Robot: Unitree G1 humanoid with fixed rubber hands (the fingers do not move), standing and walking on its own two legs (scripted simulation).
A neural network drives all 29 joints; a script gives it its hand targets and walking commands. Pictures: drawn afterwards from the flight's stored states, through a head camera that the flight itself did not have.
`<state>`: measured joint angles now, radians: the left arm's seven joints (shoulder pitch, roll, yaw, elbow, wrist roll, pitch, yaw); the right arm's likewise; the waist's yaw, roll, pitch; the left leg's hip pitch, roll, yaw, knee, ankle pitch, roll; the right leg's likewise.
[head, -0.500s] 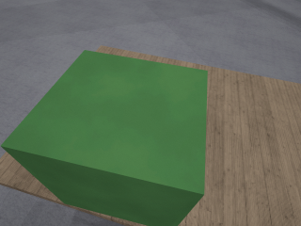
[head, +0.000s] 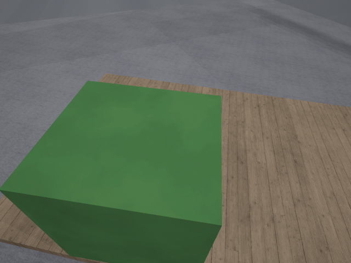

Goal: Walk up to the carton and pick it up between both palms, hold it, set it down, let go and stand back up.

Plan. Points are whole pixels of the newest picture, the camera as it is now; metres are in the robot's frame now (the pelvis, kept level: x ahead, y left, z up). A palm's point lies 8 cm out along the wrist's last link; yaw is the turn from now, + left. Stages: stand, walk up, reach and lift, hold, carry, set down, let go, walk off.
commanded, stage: walk up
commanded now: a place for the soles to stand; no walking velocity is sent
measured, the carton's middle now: (142, 179) +0.30 +0.07 +0.07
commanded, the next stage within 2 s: none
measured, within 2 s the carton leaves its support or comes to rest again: neither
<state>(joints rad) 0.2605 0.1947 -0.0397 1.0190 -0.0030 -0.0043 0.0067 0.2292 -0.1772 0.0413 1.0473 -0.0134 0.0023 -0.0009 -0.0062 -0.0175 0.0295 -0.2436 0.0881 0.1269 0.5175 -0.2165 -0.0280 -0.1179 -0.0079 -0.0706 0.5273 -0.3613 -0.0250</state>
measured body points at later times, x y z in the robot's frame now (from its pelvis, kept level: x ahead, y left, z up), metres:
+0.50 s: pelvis -0.10 +0.08 -0.03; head -0.02 +0.09 +0.41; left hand +0.05 +0.36 -0.16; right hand +0.05 -0.16 -0.15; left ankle +0.01 +0.20 -0.73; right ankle -0.12 -0.04 -0.66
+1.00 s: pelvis -0.24 +0.15 -0.03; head -0.20 +0.15 +0.42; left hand -0.08 +0.38 -0.16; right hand -0.20 -0.13 -0.16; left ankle -0.20 +0.29 -0.74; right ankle -0.17 +0.01 -0.73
